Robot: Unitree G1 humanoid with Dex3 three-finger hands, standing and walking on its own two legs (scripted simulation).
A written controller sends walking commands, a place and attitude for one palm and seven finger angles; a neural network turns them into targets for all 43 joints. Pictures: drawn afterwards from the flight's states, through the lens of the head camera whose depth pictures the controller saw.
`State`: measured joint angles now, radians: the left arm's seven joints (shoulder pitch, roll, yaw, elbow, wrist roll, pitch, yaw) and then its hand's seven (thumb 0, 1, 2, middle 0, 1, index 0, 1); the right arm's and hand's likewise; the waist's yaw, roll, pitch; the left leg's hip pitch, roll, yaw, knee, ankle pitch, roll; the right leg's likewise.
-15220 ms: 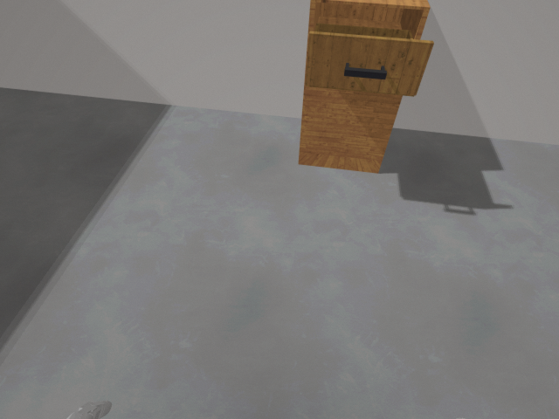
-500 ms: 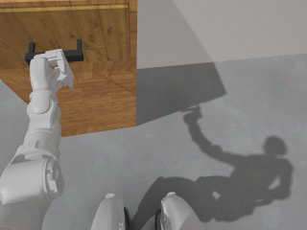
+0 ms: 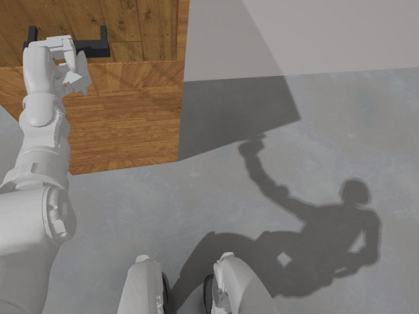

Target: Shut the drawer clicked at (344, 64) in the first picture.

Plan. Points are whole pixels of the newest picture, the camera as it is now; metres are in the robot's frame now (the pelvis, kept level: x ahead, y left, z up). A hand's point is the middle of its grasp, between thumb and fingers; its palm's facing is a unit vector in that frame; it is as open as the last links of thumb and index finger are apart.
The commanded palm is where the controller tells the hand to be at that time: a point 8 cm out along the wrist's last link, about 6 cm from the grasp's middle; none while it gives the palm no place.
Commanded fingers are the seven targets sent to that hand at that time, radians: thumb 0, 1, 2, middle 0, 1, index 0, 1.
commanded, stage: push the drawer shut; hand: left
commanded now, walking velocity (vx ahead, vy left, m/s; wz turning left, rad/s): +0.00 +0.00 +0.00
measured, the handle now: (69, 40) +0.61 +0.21 +0.06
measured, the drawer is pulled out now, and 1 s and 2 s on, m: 0.00 0.00 0.00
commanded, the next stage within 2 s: pull the fist back off the drawer in 0.04 s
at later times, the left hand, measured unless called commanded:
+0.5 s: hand (82, 71) +0.54 +0.18 +0.06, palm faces +0.10 -0.99 -0.04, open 3.1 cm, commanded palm +0.53 +0.19 +0.07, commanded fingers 0.00 0.90 0.90 -1.40 -1.60 -1.40 -1.60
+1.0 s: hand (94, 72) +0.53 +0.16 +0.07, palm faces +0.13 -0.99 -0.03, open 3.2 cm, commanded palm +0.47 +0.21 +0.08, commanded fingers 0.00 0.90 0.90 -1.40 -1.60 -1.40 -1.60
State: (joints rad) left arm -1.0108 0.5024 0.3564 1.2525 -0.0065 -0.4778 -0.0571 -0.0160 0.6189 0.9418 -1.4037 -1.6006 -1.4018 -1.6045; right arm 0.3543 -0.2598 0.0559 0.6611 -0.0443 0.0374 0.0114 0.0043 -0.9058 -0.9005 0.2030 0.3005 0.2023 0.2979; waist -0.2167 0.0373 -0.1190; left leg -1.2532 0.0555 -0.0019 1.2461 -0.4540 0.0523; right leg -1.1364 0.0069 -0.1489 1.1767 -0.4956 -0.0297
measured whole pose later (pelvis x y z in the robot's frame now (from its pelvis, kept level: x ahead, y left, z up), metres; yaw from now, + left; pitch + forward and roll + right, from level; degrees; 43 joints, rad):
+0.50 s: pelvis -0.02 +0.01 -0.01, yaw +0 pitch +27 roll -6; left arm -1.10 0.54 0.33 1.28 0.01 -0.43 -0.03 0.00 0.62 0.95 -1.40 -1.60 -1.40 -1.60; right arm 0.40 -0.27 0.07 0.68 -0.05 -0.03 0.02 0.01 -0.90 -0.90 0.20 0.30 0.20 0.30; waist -0.24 0.04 -0.11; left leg -1.32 0.05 -0.01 1.26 -0.42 0.06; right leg -1.20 0.01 -0.15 1.19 -0.46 -0.02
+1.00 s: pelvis +0.03 +0.00 +0.02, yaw -1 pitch +25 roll -3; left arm -0.80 0.37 0.36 1.03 -0.05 -0.47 -0.01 0.02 0.87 0.90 -1.40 -1.60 -1.40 -1.60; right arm 0.35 -0.25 0.02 0.62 -0.03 0.09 0.05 0.01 -0.91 -0.90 0.20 0.30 0.20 0.30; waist -0.17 0.04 -0.13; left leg -1.12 0.06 0.04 1.17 -0.48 0.04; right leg -1.03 0.02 -0.09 1.12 -0.51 -0.03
